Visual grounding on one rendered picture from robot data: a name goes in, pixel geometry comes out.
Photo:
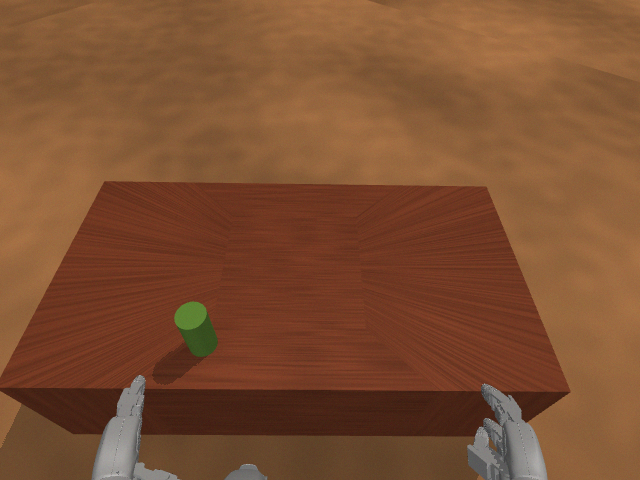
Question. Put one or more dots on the right robot hand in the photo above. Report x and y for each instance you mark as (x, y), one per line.
(518, 449)

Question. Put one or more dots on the left robot hand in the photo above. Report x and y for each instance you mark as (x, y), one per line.
(118, 451)

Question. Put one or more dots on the can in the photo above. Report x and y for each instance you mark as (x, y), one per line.
(196, 328)

